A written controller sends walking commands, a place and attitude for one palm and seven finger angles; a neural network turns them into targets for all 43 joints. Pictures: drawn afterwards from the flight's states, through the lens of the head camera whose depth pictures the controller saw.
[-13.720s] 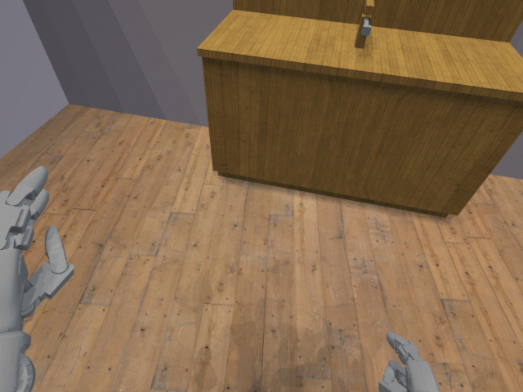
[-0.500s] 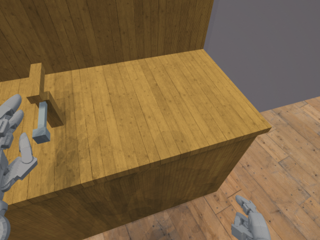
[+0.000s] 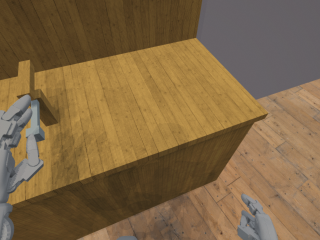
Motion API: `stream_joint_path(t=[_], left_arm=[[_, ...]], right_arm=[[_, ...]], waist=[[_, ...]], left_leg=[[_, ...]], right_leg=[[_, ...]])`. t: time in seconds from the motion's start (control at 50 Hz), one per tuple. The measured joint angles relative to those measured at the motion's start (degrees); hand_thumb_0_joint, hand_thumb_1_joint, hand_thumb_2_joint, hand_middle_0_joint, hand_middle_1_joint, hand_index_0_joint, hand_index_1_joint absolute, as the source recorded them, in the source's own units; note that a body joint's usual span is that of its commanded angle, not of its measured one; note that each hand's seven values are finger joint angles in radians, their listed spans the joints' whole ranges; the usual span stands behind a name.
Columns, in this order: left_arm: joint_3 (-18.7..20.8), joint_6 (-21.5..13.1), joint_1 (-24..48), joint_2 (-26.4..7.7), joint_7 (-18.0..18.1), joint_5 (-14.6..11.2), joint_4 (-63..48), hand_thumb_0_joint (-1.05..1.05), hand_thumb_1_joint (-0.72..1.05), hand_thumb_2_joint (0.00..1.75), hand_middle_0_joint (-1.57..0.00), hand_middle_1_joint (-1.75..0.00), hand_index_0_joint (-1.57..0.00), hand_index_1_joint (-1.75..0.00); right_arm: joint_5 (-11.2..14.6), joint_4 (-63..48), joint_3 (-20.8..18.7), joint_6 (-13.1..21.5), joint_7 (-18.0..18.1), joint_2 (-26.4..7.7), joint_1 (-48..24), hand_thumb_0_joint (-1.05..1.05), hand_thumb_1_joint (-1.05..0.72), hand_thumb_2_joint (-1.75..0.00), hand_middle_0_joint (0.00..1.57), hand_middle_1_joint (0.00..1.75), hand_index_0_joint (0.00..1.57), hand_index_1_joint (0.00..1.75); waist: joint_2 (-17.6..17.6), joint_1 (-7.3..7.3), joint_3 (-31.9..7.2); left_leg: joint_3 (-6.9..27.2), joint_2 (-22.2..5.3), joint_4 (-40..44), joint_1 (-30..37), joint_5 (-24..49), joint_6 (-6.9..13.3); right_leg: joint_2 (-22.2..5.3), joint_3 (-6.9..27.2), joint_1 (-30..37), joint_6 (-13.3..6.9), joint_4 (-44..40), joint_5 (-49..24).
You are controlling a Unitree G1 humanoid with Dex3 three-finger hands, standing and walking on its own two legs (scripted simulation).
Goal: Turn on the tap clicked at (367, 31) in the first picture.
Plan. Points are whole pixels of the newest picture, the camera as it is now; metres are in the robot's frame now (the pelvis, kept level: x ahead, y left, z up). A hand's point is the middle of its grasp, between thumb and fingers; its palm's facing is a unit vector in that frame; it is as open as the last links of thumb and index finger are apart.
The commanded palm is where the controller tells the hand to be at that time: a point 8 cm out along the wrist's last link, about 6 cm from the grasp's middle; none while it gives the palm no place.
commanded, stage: come to a stop and stand still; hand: left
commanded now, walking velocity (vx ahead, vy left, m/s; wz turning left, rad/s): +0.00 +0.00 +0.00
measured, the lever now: (35, 134) +0.32 +0.31 +0.09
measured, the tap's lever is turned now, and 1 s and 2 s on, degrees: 0 0 0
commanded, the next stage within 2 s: look again from close up in 0.82 s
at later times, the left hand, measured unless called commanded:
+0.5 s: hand out of the picture +0.21 +0.32 +0.18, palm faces +0.41 -0.85 -0.33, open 7.4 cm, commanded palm +0.15 +0.34 +0.18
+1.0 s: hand out of the picture +0.21 +0.33 +0.17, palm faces +0.39 -0.85 -0.37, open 7.4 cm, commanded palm +0.15 +0.36 +0.18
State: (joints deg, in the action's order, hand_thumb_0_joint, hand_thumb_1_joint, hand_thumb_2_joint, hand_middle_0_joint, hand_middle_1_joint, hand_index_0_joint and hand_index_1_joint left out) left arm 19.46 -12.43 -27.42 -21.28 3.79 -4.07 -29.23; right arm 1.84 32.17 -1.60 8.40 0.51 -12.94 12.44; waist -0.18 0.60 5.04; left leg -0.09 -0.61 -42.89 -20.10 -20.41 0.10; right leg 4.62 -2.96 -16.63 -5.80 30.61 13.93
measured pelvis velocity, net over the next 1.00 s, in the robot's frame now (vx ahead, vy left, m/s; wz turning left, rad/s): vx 0.00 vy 0.08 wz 0.03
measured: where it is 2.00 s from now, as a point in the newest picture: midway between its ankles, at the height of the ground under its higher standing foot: outside the picture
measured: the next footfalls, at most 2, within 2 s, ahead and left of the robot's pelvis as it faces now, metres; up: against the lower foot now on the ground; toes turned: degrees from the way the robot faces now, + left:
none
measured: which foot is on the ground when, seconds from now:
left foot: down 0.00-1.00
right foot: down 0.00-1.00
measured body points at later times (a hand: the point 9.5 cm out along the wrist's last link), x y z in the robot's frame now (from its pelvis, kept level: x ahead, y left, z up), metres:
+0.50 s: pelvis +0.00 +0.06 +0.01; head +0.00 +0.09 +0.46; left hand +0.18 +0.36 +0.19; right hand +0.20 -0.15 -0.04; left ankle +0.00 +0.13 -0.73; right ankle +0.03 -0.05 -0.73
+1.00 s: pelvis +0.00 +0.08 +0.01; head +0.02 +0.10 +0.46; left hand +0.18 +0.37 +0.19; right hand +0.17 -0.14 -0.06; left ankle +0.00 +0.13 -0.73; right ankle +0.03 -0.05 -0.73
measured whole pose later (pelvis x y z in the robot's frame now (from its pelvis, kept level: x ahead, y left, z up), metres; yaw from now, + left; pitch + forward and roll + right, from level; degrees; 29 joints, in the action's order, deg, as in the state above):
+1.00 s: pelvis +0.00 +0.08 +0.01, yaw +2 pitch -1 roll -2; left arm 19.8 -12.1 -24.5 -21.6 6.1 -2.4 -27.1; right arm 1.0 33.2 1.1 6.1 1.2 -10.8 12.8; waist -1.5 -1.1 3.7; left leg 0.0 4.3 -25.1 -10.9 -12.7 4.6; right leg 0.0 -2.2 -10.8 0.6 21.4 9.2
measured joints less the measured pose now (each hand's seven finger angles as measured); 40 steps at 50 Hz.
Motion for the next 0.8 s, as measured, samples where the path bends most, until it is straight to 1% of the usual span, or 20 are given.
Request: stream_joint_path(t=[0.02,0.04,0.08,0.1,0.12,0.16,0.2,0.28,0.36,0.48,0.58,0.64,0.7,0.8], left_arm=[[0.15,-0.33,-0.80,-0.49,0.39,0.12,-0.30,0.01,0.88,0.89,-0.21,-0.31,-0.22,-0.30],[0.53,-0.60,-0.99,-0.94,0.93,0.21,-0.19,0.01,0.88,0.89,-0.21,-0.31,-0.22,-0.30],[1.49,-1.05,0.15,-1.32,2.00,0.30,0.96,0.01,0.88,0.89,-0.22,-0.31,-0.22,-0.31],[1.96,-1.18,1.33,-1.26,2.44,0.33,1.83,0.01,0.88,0.89,-0.22,-0.31,-0.22,-0.31],[2.38,-1.19,2.81,-1.13,2.77,0.37,3.03,0.01,0.88,0.89,-0.22,-0.31,-0.22,-0.31],[2.72,-0.67,4.97,-0.29,3.20,0.53,5.13,0.01,0.88,0.89,-0.21,-0.31,-0.22,-0.30],[2.29,0.18,6.05,0.87,3.45,0.90,6.01,0.01,0.88,0.90,-0.21,-0.31,-0.22,-0.30],[-0.06,0.94,6.02,2.46,3.25,1.71,5.51,0.01,0.89,0.90,-0.21,-0.30,-0.21,-0.30],[-1.21,0.91,5.03,1.82,2.66,2.05,4.05,0.02,0.89,0.90,-0.21,-0.31,-0.21,-0.30],[-0.14,0.56,5.21,0.22,2.32,1.77,3.52,0.02,0.88,0.90,-0.21,-0.31,-0.22,-0.30],[-0.24,0.90,5.79,0.86,2.39,1.76,4.10,0.01,0.89,0.90,-0.21,-0.31,-0.21,-0.30],[-0.70,1.19,5.98,1.43,2.46,1.98,4.37,0.01,0.89,0.90,-0.21,-0.31,-0.21,-0.30],[-1.01,1.40,6.12,1.63,2.48,2.29,4.08,0.01,0.89,0.90,-0.21,-0.30,-0.21,-0.30],[-0.42,0.81,5.40,0.57,2.41,2.17,2.38,0.02,0.89,0.90,-0.21,-0.31,-0.21,-0.30]], right_arm=[[-0.19,0.65,0.34,-0.04,0.47,0.43,0.40,0.01,-0.91,-0.90,0.20,0.30,0.20,0.30],[-0.42,1.13,0.69,-0.02,0.89,0.73,0.92,0.01,-0.91,-0.90,0.20,0.30,0.20,0.30],[-0.84,1.62,1.20,0.35,1.50,0.60,2.11,0.01,-0.91,-0.90,0.20,0.30,0.20,0.30],[-0.87,2.04,1.27,0.55,1.70,0.45,2.37,0.01,-0.91,-0.90,0.20,0.30,0.20,0.30],[-0.83,2.83,1.34,0.44,1.80,0.70,2.19,0.01,-0.91,-0.90,0.20,0.30,0.20,0.30],[-0.80,3.52,1.74,-0.02,1.68,0.94,1.98,0.01,-0.91,-0.90,0.20,0.30,0.20,0.30],[-0.77,3.37,2.19,-0.14,1.37,1.02,1.73,0.01,-0.91,-0.90,0.20,0.30,0.20,0.30],[-1.04,2.31,2.83,-0.05,0.87,1.47,0.61,0.01,-0.91,-0.90,0.20,0.30,0.20,0.30],[-1.27,1.09,3.35,-0.13,0.67,2.23,-0.71,0.01,-0.91,-0.90,0.20,0.30,0.20,0.30],[-1.27,-0.23,3.66,-0.52,0.64,2.64,-1.53,0.01,-0.91,-0.90,0.20,0.30,0.20,0.30],[-1.17,-0.34,3.71,-1.09,0.56,2.43,-1.32,0.01,-0.91,-0.90,0.20,0.30,0.20,0.30],[-1.09,-0.19,3.71,-1.40,0.61,2.42,-1.02,0.01,-0.91,-0.90,0.20,0.30,0.21,0.30],[-1.08,-0.09,3.60,-1.48,0.61,2.50,-0.61,0.01,-0.91,-0.90,0.20,0.30,0.21,0.30],[-1.14,0.32,3.38,-1.62,0.50,2.69,-0.08,0.01,-0.91,-0.90,0.20,0.30,0.21,0.30]], waist=[[-0.78,-0.24,-0.41],[-1.32,-0.46,-0.85],[-0.82,-0.78,-1.70],[-0.24,-0.89,-1.88],[-0.55,-1.22,-1.69],[-0.97,-1.84,-1.76],[-1.02,-2.11,-1.99],[-1.15,-2.12,-2.41],[-1.66,-1.98,-2.72],[-1.99,-2.54,-2.95],[-2.03,-3.19,-2.90],[-2.14,-3.31,-2.56],[-2.23,-3.17,-1.95],[-2.23,-2.33,-1.16]], left_leg=[[0.12,0.51,0.61,0.42,-0.14,0.13],[0.14,0.81,3.06,1.45,0.78,0.30],[0.63,0.50,10.26,4.51,4.00,0.90],[1.02,0.13,12.63,5.69,4.75,0.70],[0.97,0.44,13.22,6.24,4.96,0.42],[0.67,0.99,13.97,7.08,5.37,0.45],[0.46,1.38,14.69,7.72,5.75,0.92],[0.21,2.08,15.63,8.47,6.24,1.91],[0.04,2.67,16.30,8.95,6.57,2.61],[-0.05,3.52,17.11,9.42,7.06,3.51],[-0.23,4.18,17.71,9.60,7.45,4.20],[-0.35,4.52,18.00,9.64,7.64,4.53],[-0.37,4.81,18.10,9.62,7.75,4.74],[-0.17,5.07,18.01,9.52,7.77,4.78]], right_leg=[[-0.21,0.38,0.21,0.07,-0.79,-0.48],[-0.40,0.58,0.44,0.17,-1.48,-0.88],[-0.14,0.15,0.86,0.64,-2.41,-1.30],[0.10,-0.30,1.05,0.94,-2.54,-1.32],[-0.26,-0.25,1.53,1.33,-2.76,-1.37],[-0.81,0.10,2.62,2.11,-3.99,-1.95],[-1.18,0.35,3.44,2.62,-5.09,-2.59],[-1.85,0.65,4.41,3.36,-6.44,-3.33],[-2.42,0.86,5.07,4.06,-7.40,-3.81],[-3.26,0.98,5.76,5.06,-8.47,-4.36],[-3.91,1.17,5.96,5.79,-9.03,-4.73],[-4.25,1.30,5.92,6.13,-9.11,-4.84],[-4.55,1.33,5.84,6.36,-9.00,-4.81],[-4.82,1.11,5.87,6.54,-8.97,-4.72]])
